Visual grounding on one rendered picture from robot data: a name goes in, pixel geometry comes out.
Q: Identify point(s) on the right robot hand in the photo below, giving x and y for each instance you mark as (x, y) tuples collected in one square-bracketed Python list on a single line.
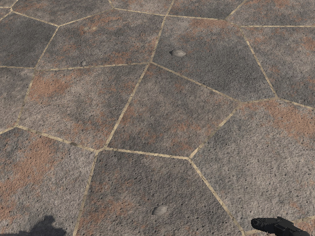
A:
[(278, 226)]

